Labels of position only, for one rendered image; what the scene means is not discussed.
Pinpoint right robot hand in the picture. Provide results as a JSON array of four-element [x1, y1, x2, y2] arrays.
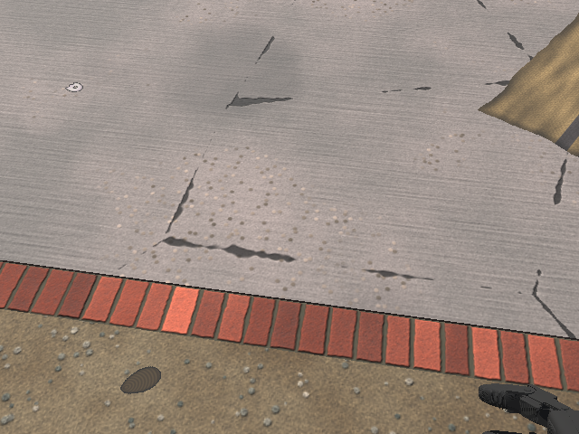
[[479, 383, 579, 434]]

